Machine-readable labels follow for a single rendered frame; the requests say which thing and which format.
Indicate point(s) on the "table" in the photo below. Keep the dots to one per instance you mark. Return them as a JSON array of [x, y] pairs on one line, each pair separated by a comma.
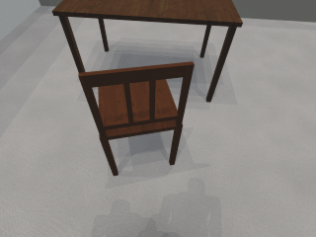
[[209, 13]]

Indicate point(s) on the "chair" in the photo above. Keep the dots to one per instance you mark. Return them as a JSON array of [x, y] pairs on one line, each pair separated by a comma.
[[135, 101]]

